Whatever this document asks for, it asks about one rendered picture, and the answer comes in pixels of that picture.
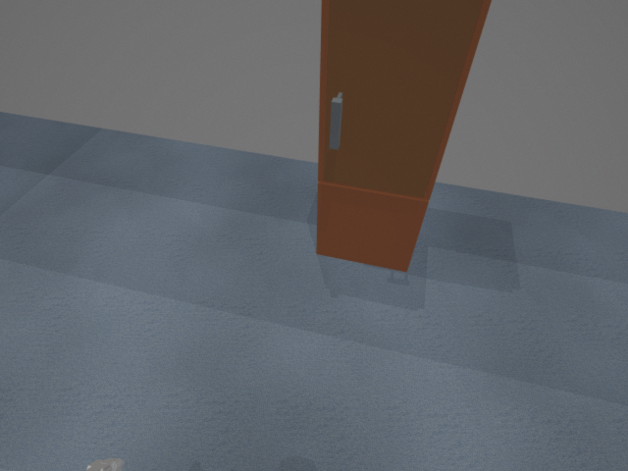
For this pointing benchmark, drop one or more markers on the cupboard door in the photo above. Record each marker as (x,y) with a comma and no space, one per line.
(397,64)

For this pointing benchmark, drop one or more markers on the handle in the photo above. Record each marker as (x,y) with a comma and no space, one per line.
(336,110)

